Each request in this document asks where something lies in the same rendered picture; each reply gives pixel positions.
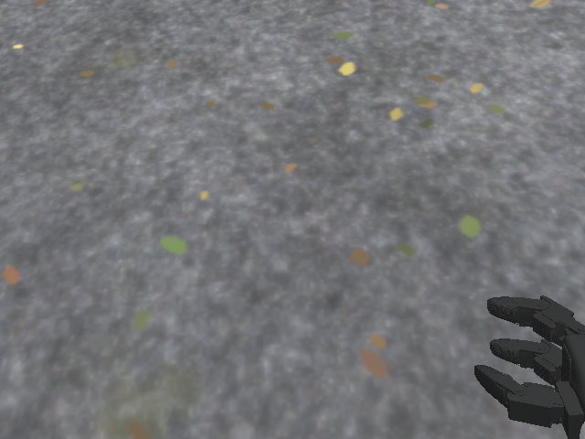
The right robot hand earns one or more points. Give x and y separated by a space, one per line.
564 368

